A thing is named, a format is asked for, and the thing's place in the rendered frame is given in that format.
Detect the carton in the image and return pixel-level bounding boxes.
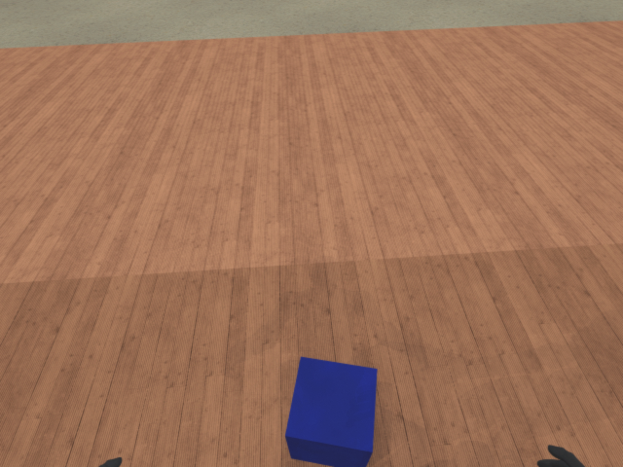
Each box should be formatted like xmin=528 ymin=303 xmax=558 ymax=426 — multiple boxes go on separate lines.
xmin=285 ymin=357 xmax=377 ymax=467

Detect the robot right hand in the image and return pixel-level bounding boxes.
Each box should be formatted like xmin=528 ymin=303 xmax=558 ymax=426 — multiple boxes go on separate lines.
xmin=537 ymin=445 xmax=585 ymax=467

